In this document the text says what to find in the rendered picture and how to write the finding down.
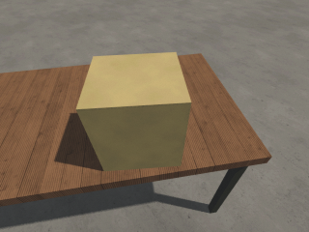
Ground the table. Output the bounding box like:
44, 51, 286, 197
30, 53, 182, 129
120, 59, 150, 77
0, 53, 272, 214

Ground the carton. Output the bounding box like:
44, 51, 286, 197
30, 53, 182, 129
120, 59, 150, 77
75, 52, 191, 172

